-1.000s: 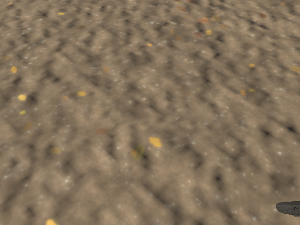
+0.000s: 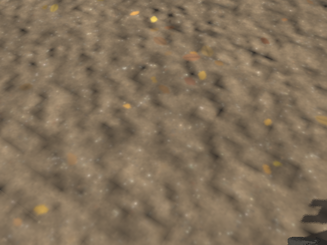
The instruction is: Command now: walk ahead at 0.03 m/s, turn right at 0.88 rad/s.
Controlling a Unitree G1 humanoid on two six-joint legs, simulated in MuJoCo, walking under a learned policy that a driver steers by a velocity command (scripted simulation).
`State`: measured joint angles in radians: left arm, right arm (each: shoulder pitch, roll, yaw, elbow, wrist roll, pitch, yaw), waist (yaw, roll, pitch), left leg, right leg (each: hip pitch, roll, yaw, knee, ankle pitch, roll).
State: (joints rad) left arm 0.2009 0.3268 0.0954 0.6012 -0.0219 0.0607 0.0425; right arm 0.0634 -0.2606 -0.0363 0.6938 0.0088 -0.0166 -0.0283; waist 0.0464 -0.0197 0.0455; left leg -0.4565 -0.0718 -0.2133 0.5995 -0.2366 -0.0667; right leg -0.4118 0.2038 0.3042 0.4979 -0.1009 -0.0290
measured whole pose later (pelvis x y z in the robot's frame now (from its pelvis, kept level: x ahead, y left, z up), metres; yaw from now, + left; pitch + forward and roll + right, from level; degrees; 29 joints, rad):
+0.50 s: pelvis +0.02 +0.01 +0.00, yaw -29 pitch +2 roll +2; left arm 0.16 0.31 0.09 0.55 -0.03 0.09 -0.02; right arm 0.12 -0.30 -0.09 0.71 0.02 0.00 -0.02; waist -0.01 -0.01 0.05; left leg -0.27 0.14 0.24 0.54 -0.27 -0.05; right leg -0.35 -0.07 -0.05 0.64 -0.27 0.01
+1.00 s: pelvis +0.10 -0.05 +0.00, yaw -54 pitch +4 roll +1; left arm 0.23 0.33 0.08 0.61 0.03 0.01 -0.02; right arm 0.21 -0.31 -0.07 0.71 -0.05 -0.07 0.01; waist -0.03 -0.03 -0.05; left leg -0.33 -0.05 -0.04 0.56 -0.29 0.02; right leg -0.41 0.13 0.24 0.92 -0.45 -0.07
